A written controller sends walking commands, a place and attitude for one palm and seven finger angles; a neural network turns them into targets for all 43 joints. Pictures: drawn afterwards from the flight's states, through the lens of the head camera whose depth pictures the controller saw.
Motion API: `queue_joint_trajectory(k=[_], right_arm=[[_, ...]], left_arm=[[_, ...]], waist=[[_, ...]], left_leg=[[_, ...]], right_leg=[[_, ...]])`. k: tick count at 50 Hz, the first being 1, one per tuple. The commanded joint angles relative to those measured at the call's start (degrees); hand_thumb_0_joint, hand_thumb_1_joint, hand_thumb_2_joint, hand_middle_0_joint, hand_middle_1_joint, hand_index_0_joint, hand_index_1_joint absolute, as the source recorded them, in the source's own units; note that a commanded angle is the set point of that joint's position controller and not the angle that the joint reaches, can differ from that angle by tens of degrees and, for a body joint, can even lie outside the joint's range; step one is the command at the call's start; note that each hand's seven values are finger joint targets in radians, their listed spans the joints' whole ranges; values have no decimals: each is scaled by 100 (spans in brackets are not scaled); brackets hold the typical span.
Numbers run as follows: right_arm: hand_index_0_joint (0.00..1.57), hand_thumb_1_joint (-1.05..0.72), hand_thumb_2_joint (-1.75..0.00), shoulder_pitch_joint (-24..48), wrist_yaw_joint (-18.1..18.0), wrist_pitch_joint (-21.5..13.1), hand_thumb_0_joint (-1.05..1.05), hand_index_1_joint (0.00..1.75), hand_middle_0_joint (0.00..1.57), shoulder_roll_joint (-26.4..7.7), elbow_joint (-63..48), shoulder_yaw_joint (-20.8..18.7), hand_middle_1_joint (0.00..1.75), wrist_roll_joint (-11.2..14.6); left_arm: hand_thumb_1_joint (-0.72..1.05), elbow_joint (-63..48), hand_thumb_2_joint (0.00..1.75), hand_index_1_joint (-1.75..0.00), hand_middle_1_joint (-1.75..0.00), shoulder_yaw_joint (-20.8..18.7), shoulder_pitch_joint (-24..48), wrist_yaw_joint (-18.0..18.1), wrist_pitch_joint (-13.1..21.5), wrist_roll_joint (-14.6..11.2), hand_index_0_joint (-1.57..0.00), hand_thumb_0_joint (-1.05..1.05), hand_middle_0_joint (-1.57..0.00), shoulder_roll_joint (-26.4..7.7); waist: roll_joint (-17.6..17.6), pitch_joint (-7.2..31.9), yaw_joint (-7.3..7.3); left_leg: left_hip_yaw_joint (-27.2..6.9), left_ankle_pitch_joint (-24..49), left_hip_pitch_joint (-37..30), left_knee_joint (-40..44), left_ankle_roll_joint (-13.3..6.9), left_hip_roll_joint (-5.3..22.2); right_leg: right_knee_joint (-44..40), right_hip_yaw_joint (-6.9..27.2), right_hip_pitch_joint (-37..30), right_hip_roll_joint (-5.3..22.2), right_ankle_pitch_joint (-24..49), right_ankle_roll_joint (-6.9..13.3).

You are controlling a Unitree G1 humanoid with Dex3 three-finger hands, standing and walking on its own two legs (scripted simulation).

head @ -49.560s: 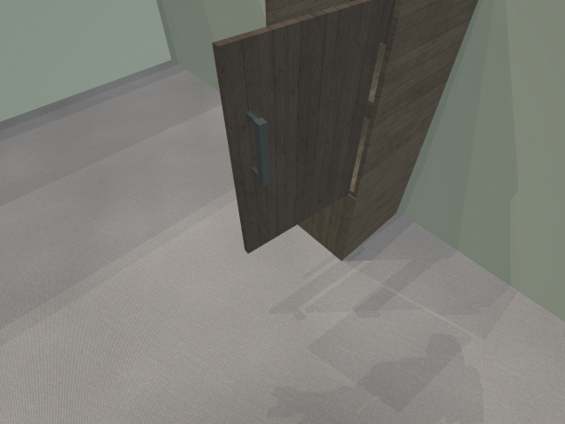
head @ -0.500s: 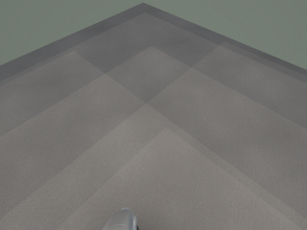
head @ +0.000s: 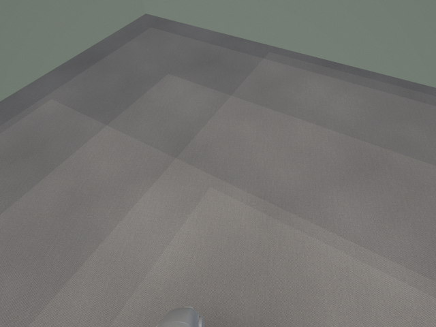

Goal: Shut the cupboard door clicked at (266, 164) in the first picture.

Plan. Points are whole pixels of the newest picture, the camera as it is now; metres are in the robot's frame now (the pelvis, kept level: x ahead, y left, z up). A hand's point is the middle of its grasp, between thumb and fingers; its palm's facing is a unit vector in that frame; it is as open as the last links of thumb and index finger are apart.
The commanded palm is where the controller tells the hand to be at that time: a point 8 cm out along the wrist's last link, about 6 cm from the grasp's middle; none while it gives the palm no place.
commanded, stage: turn to face it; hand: left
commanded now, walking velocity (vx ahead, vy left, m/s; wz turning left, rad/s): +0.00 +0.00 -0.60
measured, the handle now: out of the picture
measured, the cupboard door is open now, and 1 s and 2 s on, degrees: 24 24 24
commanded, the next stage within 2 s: none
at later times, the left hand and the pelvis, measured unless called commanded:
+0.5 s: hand (149, 275) +0.23 +0.19 -0.14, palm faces -0.34 -0.92 -0.22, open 7.4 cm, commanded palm none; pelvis +0.02 +0.04 +0.02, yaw -20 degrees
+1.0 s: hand (159, 275) +0.24 +0.18 -0.16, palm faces -0.56 -0.81 -0.17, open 7.4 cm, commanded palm none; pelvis +0.05 +0.06 +0.01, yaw -36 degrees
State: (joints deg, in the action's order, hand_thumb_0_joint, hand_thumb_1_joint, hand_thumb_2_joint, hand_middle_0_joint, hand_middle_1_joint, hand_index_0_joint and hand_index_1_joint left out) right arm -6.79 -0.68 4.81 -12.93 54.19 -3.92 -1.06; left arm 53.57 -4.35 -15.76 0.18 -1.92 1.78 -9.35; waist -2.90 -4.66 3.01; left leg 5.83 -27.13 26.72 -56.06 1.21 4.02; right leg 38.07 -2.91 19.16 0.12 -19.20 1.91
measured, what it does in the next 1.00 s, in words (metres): steps on the spot, turning right: left foot, then right foot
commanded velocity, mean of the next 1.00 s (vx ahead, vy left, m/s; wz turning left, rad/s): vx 0.00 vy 0.00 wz -0.60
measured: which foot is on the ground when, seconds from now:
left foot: up 0.00-0.22, down 0.24-0.56, up 0.58-0.84, down 0.86-1.00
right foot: down 0.00-0.24, up 0.26-0.54, down 0.56-0.86, up 0.88-1.00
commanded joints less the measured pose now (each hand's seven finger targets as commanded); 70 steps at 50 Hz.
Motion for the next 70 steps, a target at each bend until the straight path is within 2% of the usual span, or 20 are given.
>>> queue_joint_trajectory(k=[1,9,12,17,26,27,28,29,34,41,42,43,44,49,58,60,61,62,65,70], right_arm=[[20,-90,-90,188,-43,-285,0,30,20,-394,-709,-58,30,14],[20,-90,-90,-503,-143,-415,0,30,20,-406,-634,30,30,80],[20,-90,-90,-943,-192,-487,0,30,20,-1423,-696,-117,30,-33],[20,-90,-90,-523,-235,-484,0,30,20,-1094,-761,-20,30,-96],[20,-90,-90,-666,-99,-414,0,30,20,-1296,-626,-154,30,-37],[20,-90,-90,-665,-52,-412,0,30,20,-1200,-690,-161,30,15],[20,-90,-90,-509,-29,-403,0,30,20,-751,-929,-57,30,54],[20,-90,-90,-206,-77,-335,0,30,20,-756,-1083,-1,30,58],[20,-90,-90,-393,-70,-255,0,30,20,-679,-852,14,30,30],[20,-90,-90,-1011,-91,-391,0,30,20,-599,-767,11,30,55],[20,-90,-90,-1233,-110,-454,0,30,20,-853,-720,-32,30,33],[20,-90,-90,-1295,-129,-509,0,30,20,-1498,-756,-141,30,-69],[20,-90,-90,-1352,-170,-495,0,30,20,-1684,-860,-154,30,-81],[20,-90,-90,-708,-204,-521,0,30,20,-1079,-903,-9,30,-94],[20,-90,-90,-813,-96,-415,0,30,20,-1258,-637,-161,30,-71],[20,-90,-90,-629,-63,-392,0,30,20,-1225,-669,-181,30,-10],[20,-90,-90,-659,-26,-375,0,30,20,-894,-793,-134,30,48],[20,-90,-90,-307,-1,-344,0,30,20,-560,-1072,-28,30,26],[20,-90,-90,-90,-87,-252,0,30,20,-770,-981,-54,30,19],[20,-90,-90,-432,-30,-290,0,30,20,-580,-812,-8,30,25]], left_arm=[[90,-477,90,-30,-30,-262,72,104,91,1,-20,0,-20,-1133],[90,-532,90,-30,-30,-294,412,28,-35,-43,-20,0,-20,-1409],[90,-910,90,-30,-30,-117,625,-83,-41,-89,-20,0,-20,-940],[90,-852,90,-30,-30,-109,973,-227,-156,-63,-20,0,-20,-940],[90,-892,90,-30,-30,-84,815,-249,-62,-54,-20,0,-20,-969],[90,-779,90,-30,-30,-138,393,-209,0,-28,-20,0,-20,-1252],[90,-663,90,-30,-30,-258,4,-122,73,15,-20,0,-20,-1845],[90,-571,90,-30,-30,-273,-241,-52,73,-79,-20,0,-20,-2051],[90,-989,90,-30,-30,-186,912,63,2,-27,-20,0,-20,-1551],[90,-949,90,-30,-30,-241,1045,-33,-66,-35,-20,0,-20,-1526],[90,-985,90,-30,-30,-200,1039,-56,-101,-71,-20,0,-20,-1309],[90,-1085,90,-30,-30,-125,747,-110,-134,-136,-20,0,-20,-913],[90,-1182,90,-30,-30,-118,887,-143,-94,-92,-20,0,-20,-991],[90,-863,90,-30,-30,-152,904,-269,-147,-68,-20,0,-20,-896],[90,-874,90,-30,-30,-87,889,-271,-113,-64,-20,0,-20,-777],[90,-693,90,-30,-30,-148,338,-235,-49,-45,-20,0,-20,-1017],[90,-621,90,-30,-30,-239,67,-171,29,6,-20,0,-20,-1533],[90,-555,90,-30,-30,-316,-125,-82,70,-11,-20,0,-20,-1978],[90,-713,90,-30,-30,-250,490,42,19,-46,-20,0,-20,-1622],[90,-835,90,-30,-30,-215,750,28,34,-4,-20,0,-20,-1535]], waist=[[1144,757,-179],[1115,867,-339],[-1221,881,-495],[-735,572,-337],[-651,784,-236],[-49,969,-40],[1582,1117,133],[1582,973,266],[1150,757,-338],[1233,710,-578],[486,828,-669],[-1337,952,-609],[-1366,890,-687],[-726,654,-402],[-957,716,-445],[-403,894,-143],[929,988,-17],[1936,753,139],[1850,352,-114],[1180,708,-309]], left_leg=[[-598,265,598,-649,159,-19],[-401,1015,-1098,2724,143,-311],[-2568,3126,-2341,3898,-1045,2292],[-884,4871,-2352,3263,-996,1556],[1,3938,-1850,2319,-421,1443],[250,3392,-1261,1507,-151,1222],[658,397,339,226,222,396],[-34,-1088,764,-695,295,102],[-466,121,307,-738,359,214],[-240,1092,-1330,2365,250,-199],[-780,1111,-1856,3318,95,240],[-2336,1207,-2371,3939,-471,1711],[-2844,1509,-1865,4119,-1012,2461],[-845,3788,-2012,3473,-881,1603],[-137,3109,-1805,3054,-703,1776],[234,2458,-1289,2173,-279,1459],[631,1134,-256,1056,95,907],[397,-969,882,-234,308,181],[-651,-156,1138,-1209,273,325],[-316,267,141,190,365,69]], right_leg=[[-1837,2052,-990,1402,1831,886],[-1105,2139,-710,924,2631,521],[1415,503,1236,-240,-1448,-325],[2149,237,1238,135,-1034,-494],[-858,-306,-784,-92,642,-211],[-1409,104,-1709,241,1552,-48],[-1633,1870,-2771,1689,3504,517],[-1545,2379,-2278,2339,4712,1105],[-1561,1535,-968,1370,2883,866],[-1158,1904,64,905,1577,454],[-609,1576,515,493,843,144],[736,773,1406,-326,-782,-228],[1976,455,1360,-211,-1677,-312],[2709,264,1327,183,-882,-511],[116,-284,-44,9,-390,-317],[-1245,-235,-1119,33,808,-182],[-1877,1116,-1970,1128,1579,197],[-1972,2527,-1920,2195,3103,831],[-2083,2220,-1031,1719,1769,971],[-1670,1686,-807,1261,2202,845]])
